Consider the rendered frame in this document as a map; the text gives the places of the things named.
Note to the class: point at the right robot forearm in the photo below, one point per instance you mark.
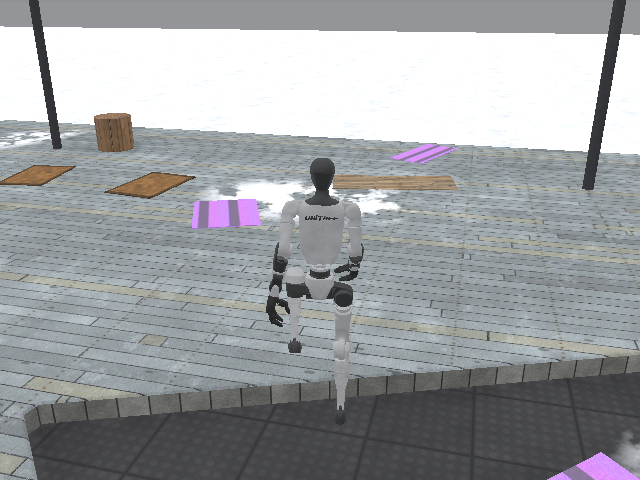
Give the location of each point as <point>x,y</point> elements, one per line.
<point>354,262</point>

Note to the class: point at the left robot shin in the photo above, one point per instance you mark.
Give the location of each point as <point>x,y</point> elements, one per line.
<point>294,305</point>

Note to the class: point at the left robot upper arm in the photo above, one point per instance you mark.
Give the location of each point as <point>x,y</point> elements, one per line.
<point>289,211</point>

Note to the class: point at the left robot forearm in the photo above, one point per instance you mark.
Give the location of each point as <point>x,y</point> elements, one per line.
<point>278,273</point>

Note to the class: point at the right robot upper arm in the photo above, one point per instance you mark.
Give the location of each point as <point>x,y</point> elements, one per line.
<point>352,212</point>

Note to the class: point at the robot right hand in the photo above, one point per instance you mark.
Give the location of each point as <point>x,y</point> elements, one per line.
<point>351,276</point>

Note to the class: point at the robot left hand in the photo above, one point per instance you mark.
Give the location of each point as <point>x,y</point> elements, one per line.
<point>270,309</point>

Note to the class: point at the robot head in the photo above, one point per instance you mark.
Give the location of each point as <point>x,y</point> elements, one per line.
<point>322,171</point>

